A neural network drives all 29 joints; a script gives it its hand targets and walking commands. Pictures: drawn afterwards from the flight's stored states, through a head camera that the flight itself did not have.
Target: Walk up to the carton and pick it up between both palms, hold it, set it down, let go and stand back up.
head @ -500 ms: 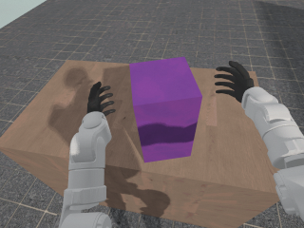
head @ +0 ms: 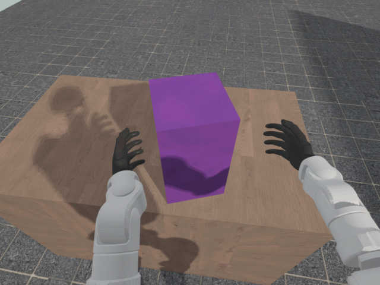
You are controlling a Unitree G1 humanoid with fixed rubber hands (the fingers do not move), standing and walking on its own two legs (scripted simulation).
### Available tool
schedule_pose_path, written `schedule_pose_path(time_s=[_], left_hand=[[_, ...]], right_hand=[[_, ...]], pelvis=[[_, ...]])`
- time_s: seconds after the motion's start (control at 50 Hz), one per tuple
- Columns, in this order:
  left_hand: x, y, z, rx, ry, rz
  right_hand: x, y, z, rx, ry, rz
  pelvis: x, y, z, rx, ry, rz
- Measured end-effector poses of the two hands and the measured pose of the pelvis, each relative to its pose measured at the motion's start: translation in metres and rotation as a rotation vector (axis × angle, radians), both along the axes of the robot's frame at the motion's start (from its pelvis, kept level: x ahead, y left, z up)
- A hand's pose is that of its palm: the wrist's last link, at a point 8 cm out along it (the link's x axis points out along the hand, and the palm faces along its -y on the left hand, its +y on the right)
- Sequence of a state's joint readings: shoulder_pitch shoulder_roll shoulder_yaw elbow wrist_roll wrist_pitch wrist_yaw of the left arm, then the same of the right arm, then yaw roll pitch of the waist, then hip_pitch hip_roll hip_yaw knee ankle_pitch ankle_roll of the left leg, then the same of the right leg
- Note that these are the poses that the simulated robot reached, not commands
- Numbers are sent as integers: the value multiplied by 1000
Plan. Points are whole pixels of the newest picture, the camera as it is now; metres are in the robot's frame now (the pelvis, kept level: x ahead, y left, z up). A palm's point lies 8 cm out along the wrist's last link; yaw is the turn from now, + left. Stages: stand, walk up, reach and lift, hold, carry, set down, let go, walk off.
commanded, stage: set down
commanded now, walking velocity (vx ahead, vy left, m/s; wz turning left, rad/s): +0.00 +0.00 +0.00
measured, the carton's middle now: (190, 142) +0.46 +0.05 +0.03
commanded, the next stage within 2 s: none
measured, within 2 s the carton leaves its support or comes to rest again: neither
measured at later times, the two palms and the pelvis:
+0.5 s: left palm (131, 205) +0.27 +0.16 +0.05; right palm (314, 205) +0.30 -0.21 +0.03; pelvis +0.01 +0.00 +0.00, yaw -1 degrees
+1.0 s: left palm (130, 230) +0.24 +0.16 +0.00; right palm (309, 231) +0.26 -0.21 -0.01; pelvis +0.02 +0.00 +0.00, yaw +0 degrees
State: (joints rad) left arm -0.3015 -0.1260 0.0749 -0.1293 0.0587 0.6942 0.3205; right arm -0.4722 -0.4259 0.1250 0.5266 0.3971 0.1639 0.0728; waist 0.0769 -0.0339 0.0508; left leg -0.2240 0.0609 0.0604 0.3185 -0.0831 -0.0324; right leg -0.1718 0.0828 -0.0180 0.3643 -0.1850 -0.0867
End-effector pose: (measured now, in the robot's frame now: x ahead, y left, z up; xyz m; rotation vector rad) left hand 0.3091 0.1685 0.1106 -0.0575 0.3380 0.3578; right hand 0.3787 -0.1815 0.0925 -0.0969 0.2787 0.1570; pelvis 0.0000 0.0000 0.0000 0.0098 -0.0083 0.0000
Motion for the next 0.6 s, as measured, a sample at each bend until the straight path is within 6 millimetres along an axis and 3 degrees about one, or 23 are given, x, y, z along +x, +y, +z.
schedule_pose_path(time_s=[0.24,0.6], left_hand=[[-20,-6,-28,14,14,2],[-50,-13,-74,33,10,-15]], right_hand=[[-42,-12,-36,37,14,-22],[-92,-36,-74,43,18,-35]], pelvis=[[5,-1,0,3,-19,-9],[9,-1,0,5,1,-13]])
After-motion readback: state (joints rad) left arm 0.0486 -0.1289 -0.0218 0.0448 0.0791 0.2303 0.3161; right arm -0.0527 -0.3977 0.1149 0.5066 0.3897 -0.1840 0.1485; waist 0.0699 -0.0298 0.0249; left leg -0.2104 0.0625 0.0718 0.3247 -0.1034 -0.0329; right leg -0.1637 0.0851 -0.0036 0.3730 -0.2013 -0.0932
